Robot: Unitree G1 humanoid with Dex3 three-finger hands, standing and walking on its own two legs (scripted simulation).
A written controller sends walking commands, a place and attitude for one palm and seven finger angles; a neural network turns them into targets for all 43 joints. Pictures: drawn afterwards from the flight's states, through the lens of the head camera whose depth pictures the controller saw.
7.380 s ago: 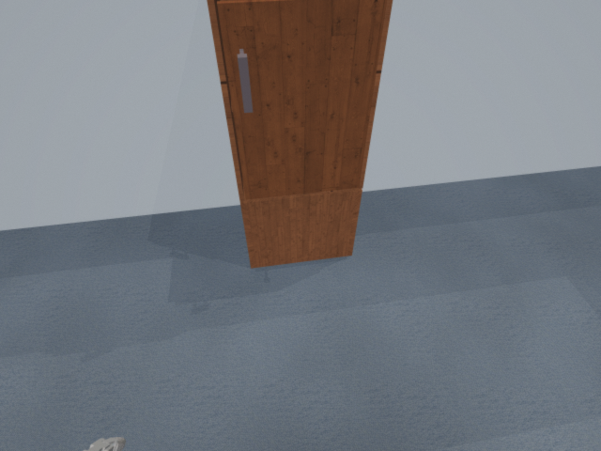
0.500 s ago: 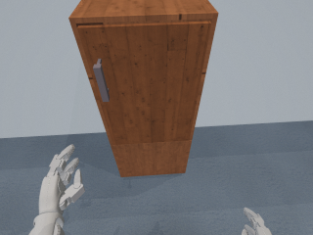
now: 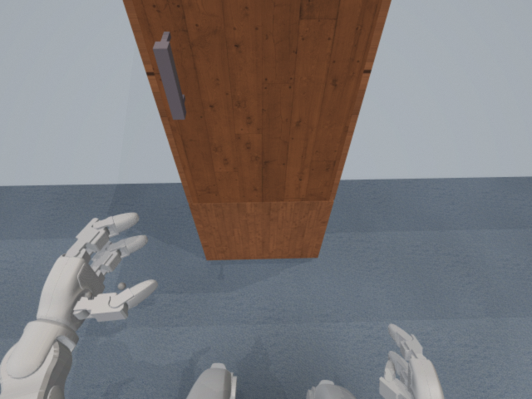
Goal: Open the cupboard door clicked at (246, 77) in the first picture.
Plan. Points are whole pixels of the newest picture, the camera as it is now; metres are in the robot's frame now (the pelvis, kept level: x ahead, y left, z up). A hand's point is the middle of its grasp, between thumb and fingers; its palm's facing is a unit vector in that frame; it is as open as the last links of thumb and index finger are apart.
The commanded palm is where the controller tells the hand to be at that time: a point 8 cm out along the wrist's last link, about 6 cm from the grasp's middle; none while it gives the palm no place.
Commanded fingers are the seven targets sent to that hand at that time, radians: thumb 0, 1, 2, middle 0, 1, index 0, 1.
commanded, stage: raise the hand with hooked fingers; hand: left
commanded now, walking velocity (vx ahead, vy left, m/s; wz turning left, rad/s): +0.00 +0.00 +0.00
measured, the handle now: (173, 77) +0.62 +0.21 +0.14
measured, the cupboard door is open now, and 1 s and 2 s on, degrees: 0 0 0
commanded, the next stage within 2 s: move the hooked fingers beside the handle in 1.36 s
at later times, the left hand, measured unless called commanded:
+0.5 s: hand (54, 237) +0.28 +0.28 +0.13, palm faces +0.11 -0.99 -0.05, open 13.4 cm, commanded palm +0.25 +0.33 +0.12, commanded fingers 0.00 -0.50 0.30 -0.30 -1.20 -0.30 -1.20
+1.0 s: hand (53, 195) +0.33 +0.29 +0.15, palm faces +0.07 -1.00 -0.01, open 14.0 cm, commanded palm +0.29 +0.33 +0.16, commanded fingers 0.00 -0.50 0.30 -0.30 -1.20 -0.30 -1.20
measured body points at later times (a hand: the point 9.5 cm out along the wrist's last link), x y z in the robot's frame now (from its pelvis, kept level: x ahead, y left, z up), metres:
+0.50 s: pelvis +0.02 +0.03 +0.03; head +0.04 +0.04 +0.48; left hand +0.27 +0.34 +0.13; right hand +0.19 -0.21 -0.03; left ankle +0.05 +0.14 -0.67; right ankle +0.02 -0.10 -0.67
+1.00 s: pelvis +0.03 +0.02 +0.05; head +0.05 +0.01 +0.50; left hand +0.32 +0.34 +0.16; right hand +0.18 -0.23 -0.03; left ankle +0.05 +0.14 -0.67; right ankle +0.02 -0.10 -0.67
